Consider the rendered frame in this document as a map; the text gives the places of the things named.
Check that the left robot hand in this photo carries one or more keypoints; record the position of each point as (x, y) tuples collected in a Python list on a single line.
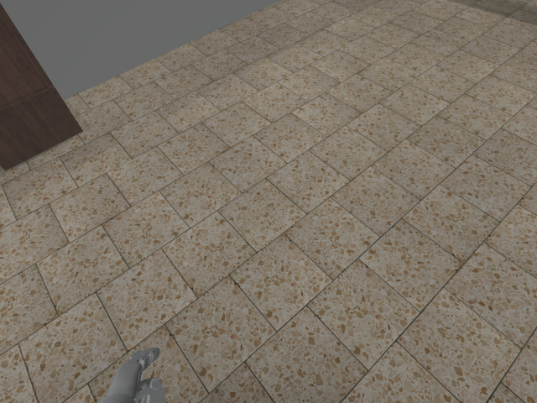
[(127, 379)]

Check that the cupboard door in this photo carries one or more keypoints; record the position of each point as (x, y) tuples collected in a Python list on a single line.
[(19, 75)]

